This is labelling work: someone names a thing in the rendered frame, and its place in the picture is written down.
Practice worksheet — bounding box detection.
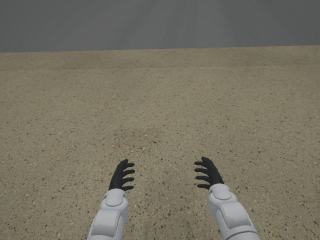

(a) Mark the robot left hand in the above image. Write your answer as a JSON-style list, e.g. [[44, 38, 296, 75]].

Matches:
[[108, 159, 135, 191]]

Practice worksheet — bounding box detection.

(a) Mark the left robot forearm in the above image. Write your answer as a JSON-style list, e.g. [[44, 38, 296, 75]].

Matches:
[[86, 188, 128, 240]]

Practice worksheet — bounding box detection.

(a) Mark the right robot forearm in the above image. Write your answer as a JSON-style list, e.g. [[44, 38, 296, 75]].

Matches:
[[209, 183, 260, 240]]

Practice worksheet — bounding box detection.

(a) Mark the robot right hand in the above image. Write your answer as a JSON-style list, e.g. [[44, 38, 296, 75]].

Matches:
[[194, 156, 224, 190]]

